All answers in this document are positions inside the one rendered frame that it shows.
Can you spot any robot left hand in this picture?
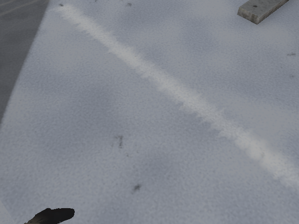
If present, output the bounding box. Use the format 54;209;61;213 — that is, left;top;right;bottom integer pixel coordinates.
24;208;75;224

